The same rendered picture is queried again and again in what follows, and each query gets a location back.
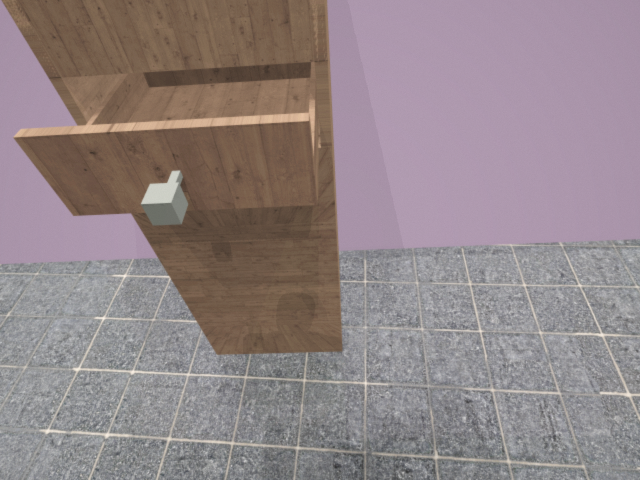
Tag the cabinet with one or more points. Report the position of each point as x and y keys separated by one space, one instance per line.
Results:
x=257 y=280

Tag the handle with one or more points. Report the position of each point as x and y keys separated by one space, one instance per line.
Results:
x=165 y=203

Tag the drawer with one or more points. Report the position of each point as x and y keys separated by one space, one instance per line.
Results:
x=242 y=137

